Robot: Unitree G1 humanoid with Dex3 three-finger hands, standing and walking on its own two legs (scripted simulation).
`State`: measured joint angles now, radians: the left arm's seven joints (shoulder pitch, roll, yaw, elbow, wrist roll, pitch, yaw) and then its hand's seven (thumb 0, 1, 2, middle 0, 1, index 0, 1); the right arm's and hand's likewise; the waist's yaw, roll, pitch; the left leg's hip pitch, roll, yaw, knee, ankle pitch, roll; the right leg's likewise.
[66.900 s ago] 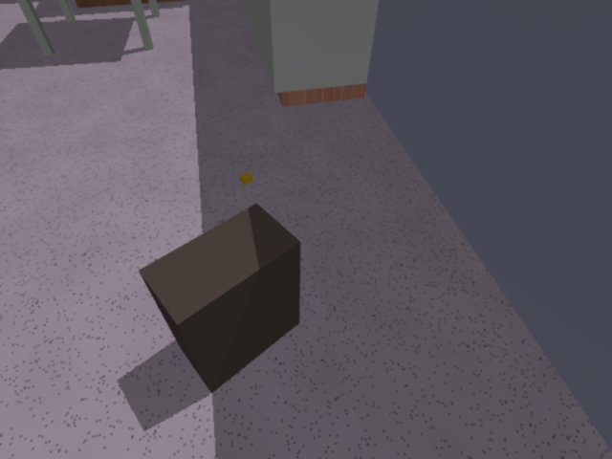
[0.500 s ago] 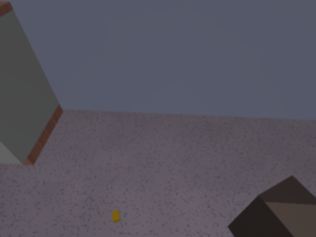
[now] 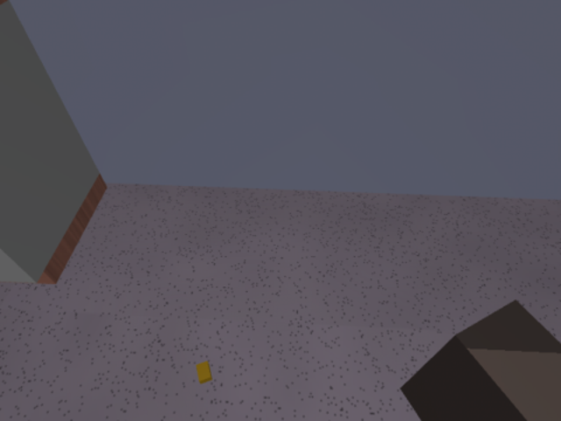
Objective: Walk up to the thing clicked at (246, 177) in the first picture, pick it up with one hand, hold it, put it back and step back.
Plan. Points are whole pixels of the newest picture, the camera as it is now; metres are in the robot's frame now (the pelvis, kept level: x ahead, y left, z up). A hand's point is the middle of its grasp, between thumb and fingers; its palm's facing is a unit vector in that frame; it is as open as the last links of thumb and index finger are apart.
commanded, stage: step back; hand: left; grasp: from above
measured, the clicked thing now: (204, 372) +0.41 +0.26 -0.76
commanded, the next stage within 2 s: none
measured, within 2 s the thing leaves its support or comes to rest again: neither
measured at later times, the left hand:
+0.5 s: hand out of the picture +0.06 +0.30 -0.18, palm faces -0.11 -0.93 -0.36, open 7.4 cm
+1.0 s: hand out of the picture -0.06 +0.30 -0.16, palm faces -0.05 -0.92 -0.39, open 7.4 cm
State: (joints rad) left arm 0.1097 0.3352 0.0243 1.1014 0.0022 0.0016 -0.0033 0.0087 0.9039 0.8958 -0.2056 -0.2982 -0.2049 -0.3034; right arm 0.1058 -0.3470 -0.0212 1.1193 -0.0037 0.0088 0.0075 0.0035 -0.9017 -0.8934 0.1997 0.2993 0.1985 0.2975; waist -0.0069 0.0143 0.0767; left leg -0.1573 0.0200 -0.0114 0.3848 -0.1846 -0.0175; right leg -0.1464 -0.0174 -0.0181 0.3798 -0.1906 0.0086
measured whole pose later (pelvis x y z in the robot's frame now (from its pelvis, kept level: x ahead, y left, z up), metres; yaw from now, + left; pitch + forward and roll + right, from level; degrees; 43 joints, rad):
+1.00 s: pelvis -0.21 +0.05 -0.02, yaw -2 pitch -1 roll +0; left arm 0.11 0.36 0.06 0.76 0.04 0.05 0.01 0.01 0.90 0.90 -0.21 -0.30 -0.21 -0.30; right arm 0.17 -0.42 -0.05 0.89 0.00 0.03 -0.03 0.00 -0.90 -0.89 0.20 0.30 0.20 0.30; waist 0.00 0.01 0.18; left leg -0.27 -0.04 -0.07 0.74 -0.46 -0.02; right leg -0.39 -0.01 0.00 0.60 -0.19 -0.01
